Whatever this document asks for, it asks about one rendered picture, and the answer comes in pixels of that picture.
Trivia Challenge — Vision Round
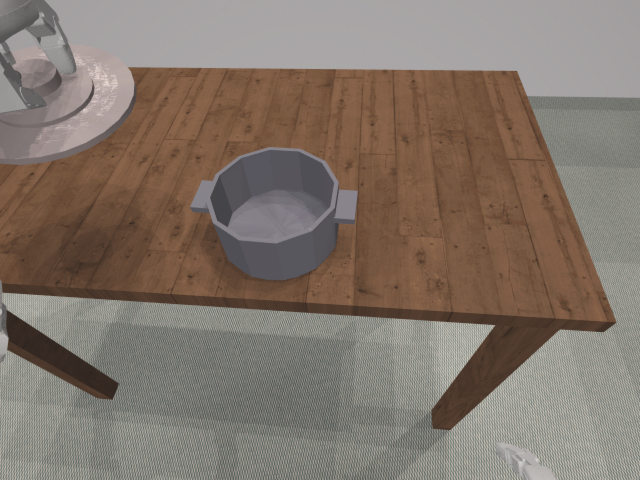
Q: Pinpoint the table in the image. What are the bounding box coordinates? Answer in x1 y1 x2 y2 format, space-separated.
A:
0 67 617 430

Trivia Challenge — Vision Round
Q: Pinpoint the lid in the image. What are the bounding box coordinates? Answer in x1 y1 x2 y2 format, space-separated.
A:
0 44 137 165

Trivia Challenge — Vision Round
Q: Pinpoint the pot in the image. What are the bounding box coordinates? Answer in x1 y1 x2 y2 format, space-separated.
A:
190 147 358 280

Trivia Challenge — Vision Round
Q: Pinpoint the knob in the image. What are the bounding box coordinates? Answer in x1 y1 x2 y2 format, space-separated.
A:
12 59 62 97

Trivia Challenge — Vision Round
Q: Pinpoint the robot left hand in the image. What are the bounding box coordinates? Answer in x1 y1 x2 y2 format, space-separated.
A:
0 0 76 114

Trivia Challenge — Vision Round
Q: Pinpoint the robot right hand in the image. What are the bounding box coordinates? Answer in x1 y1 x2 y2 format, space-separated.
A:
496 442 557 480

